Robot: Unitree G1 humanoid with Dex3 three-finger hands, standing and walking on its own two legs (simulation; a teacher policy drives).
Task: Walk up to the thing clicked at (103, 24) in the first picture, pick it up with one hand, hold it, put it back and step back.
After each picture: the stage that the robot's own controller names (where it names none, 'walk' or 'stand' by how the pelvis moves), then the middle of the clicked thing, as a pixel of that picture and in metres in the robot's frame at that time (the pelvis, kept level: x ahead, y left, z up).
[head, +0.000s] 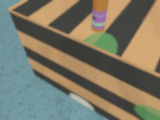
stand; (100, 7) +0.72 -0.07 +0.08
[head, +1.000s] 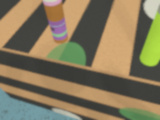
walk; (55, 16) +0.60 +0.13 +0.10
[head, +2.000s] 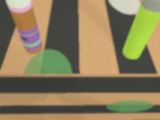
stand; (26, 23) +0.50 +0.22 +0.12
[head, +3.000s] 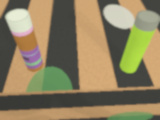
stand; (27, 44) +0.47 +0.22 +0.08
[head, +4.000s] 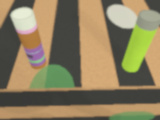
stand; (31, 42) +0.48 +0.21 +0.08
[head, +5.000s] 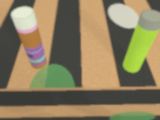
stand; (32, 41) +0.48 +0.21 +0.08
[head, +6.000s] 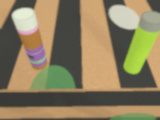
stand; (32, 42) +0.48 +0.21 +0.08
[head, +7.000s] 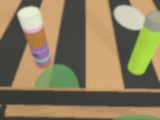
rise first; (37, 41) +0.48 +0.20 +0.08
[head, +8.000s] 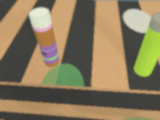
go down; (46, 40) +0.50 +0.20 +0.08
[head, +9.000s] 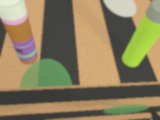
go down; (20, 34) +0.47 +0.18 +0.10
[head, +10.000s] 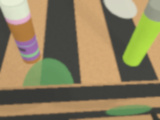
approach; (24, 33) +0.48 +0.18 +0.10
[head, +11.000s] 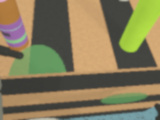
close in; (7, 15) +0.49 +0.20 +0.14
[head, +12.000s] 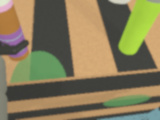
lift; (7, 26) +0.46 +0.20 +0.14
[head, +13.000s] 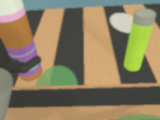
lift; (18, 39) +0.32 +0.17 +0.26
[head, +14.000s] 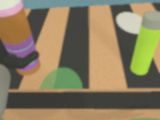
hold; (16, 34) +0.32 +0.18 +0.28
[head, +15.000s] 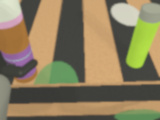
hold; (14, 43) +0.32 +0.18 +0.23
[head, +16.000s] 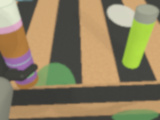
hold; (15, 49) +0.34 +0.19 +0.20
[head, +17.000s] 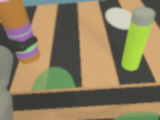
crouch; (16, 22) +0.41 +0.18 +0.25
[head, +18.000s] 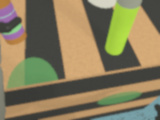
lower; out of the picture +0.52 +0.18 +0.20
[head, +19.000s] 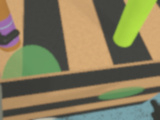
lower; out of the picture +0.50 +0.20 +0.15
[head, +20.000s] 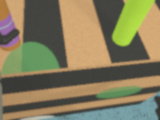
lower; out of the picture +0.50 +0.21 +0.15
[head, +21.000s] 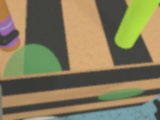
lower; out of the picture +0.49 +0.21 +0.14
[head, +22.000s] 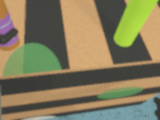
lower; out of the picture +0.50 +0.21 +0.14
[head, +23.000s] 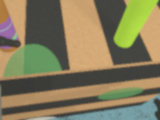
withdraw; out of the picture +0.49 +0.21 +0.14
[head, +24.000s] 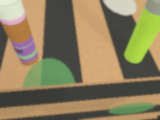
sink last; (20, 34) +0.46 +0.20 +0.12
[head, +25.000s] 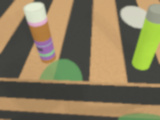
stand; (42, 36) +0.51 +0.21 +0.11
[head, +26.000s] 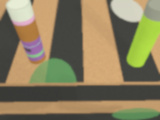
stand; (29, 35) +0.48 +0.21 +0.11
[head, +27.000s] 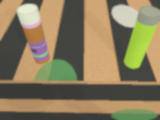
stand; (35, 37) +0.52 +0.21 +0.08
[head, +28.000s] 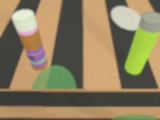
stand; (32, 43) +0.48 +0.21 +0.08
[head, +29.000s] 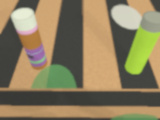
stand; (32, 42) +0.48 +0.21 +0.08
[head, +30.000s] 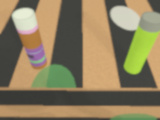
stand; (32, 42) +0.48 +0.21 +0.08
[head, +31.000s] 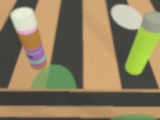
stand; (32, 42) +0.47 +0.21 +0.08
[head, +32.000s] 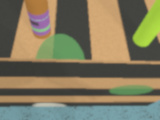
walk; (37, 7) +0.54 +0.17 +0.09
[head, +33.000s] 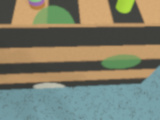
walk; out of the picture +0.70 +0.24 +0.10
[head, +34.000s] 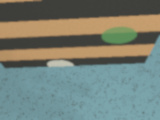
walk; out of the picture +0.99 +0.29 +0.10
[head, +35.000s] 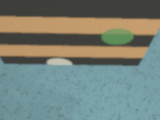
stand; out of the picture +1.10 +0.20 +0.09
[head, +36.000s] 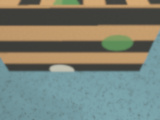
stand; out of the picture +1.11 +0.20 +0.08
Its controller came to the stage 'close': yes
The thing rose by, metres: 0.20
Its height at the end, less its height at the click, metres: +0.00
